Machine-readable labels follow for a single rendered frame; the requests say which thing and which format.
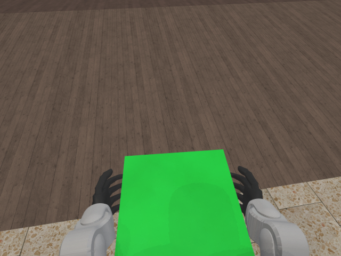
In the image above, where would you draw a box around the right robot hand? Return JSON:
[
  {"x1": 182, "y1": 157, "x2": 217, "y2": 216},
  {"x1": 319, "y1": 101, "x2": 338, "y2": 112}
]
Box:
[{"x1": 230, "y1": 166, "x2": 263, "y2": 216}]

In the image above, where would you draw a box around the robot left forearm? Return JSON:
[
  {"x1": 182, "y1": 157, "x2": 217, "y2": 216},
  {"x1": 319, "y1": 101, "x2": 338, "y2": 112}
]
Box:
[{"x1": 59, "y1": 203, "x2": 116, "y2": 256}]

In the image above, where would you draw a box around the left robot hand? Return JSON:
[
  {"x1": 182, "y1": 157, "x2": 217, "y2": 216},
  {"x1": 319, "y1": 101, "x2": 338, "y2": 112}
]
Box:
[{"x1": 92, "y1": 169, "x2": 123, "y2": 215}]

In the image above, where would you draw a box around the robot right forearm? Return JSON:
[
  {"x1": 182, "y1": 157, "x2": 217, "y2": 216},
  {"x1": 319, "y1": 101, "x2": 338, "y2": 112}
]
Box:
[{"x1": 245, "y1": 198, "x2": 310, "y2": 256}]

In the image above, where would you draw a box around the carton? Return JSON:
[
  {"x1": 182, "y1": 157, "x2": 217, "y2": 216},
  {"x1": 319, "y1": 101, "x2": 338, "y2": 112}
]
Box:
[{"x1": 115, "y1": 149, "x2": 255, "y2": 256}]

